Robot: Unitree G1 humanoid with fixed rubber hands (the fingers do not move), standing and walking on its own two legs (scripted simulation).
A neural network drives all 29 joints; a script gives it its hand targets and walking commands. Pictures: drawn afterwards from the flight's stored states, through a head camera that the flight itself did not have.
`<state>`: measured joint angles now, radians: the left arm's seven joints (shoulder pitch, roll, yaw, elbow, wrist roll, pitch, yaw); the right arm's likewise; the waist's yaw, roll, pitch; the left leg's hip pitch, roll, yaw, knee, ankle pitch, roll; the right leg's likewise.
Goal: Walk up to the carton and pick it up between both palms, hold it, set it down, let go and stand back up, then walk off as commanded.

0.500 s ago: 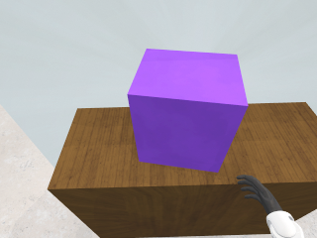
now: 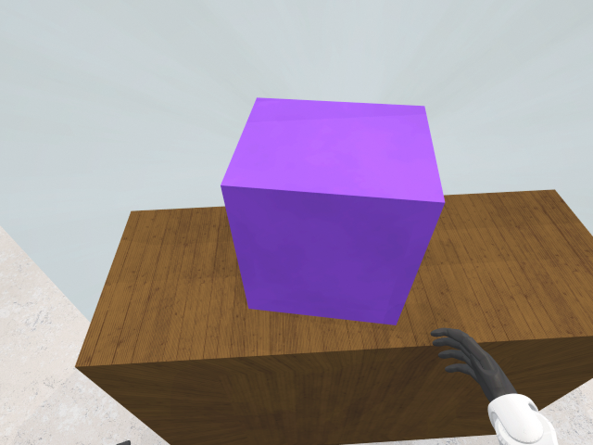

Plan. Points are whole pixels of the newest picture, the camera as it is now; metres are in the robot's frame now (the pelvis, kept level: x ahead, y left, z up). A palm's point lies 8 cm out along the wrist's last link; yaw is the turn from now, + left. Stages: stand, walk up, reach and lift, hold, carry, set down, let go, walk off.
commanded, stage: stand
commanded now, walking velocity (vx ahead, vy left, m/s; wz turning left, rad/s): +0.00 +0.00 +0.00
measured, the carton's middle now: (329, 215) +0.43 -0.04 +0.06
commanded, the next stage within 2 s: walk off in 0.42 s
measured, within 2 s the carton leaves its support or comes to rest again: neither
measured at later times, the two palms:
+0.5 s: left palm out of the picture +0.07 +0.28 -0.10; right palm (493, 385) +0.19 -0.24 -0.02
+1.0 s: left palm out of the picture -0.01 +0.23 -0.11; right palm (507, 399) +0.18 -0.26 -0.04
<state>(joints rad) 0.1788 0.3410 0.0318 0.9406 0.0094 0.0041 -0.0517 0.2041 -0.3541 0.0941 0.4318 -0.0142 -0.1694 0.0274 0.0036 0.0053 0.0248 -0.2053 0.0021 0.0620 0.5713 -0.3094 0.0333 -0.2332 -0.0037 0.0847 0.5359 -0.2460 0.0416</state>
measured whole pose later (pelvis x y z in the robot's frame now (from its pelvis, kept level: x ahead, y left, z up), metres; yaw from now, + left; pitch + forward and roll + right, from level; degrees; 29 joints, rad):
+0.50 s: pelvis -0.01 -0.01 +0.00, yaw -1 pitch -4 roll +0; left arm 0.18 0.33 0.03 0.99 0.01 0.00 -0.05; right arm 0.15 -0.35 0.10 0.47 -0.01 -0.18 0.04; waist 0.01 0.02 0.03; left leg -0.20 0.01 0.07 0.53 -0.27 0.02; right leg -0.24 0.00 0.09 0.52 -0.22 0.03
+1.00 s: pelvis -0.10 -0.07 -0.04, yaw +0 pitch -4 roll +0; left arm 0.24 0.34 0.03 0.67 0.02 0.05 -0.03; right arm -0.01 -0.34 0.08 0.32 -0.02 -0.11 0.01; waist 0.07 0.08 0.16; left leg -0.54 0.04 -0.07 0.99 -0.50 0.01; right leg -0.37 0.06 -0.05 0.88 -0.45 -0.07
